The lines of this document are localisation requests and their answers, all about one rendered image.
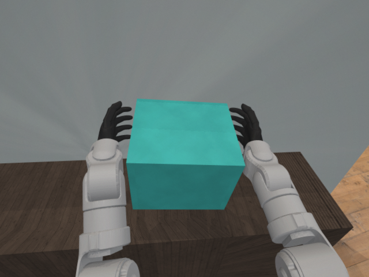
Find right robot upper arm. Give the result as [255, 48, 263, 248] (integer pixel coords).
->
[275, 242, 348, 277]

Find pedestal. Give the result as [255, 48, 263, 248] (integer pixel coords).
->
[0, 152, 353, 277]

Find robot right forearm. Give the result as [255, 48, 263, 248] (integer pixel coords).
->
[243, 140, 349, 277]

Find robot right hand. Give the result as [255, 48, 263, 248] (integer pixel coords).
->
[229, 104, 263, 148]

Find robot left hand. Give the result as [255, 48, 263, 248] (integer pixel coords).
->
[98, 101, 133, 142]

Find carton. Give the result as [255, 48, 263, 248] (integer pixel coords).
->
[126, 99, 245, 209]

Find left robot upper arm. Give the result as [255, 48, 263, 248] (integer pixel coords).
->
[78, 258, 140, 277]

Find robot left forearm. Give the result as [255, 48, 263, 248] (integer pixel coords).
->
[76, 138, 131, 277]

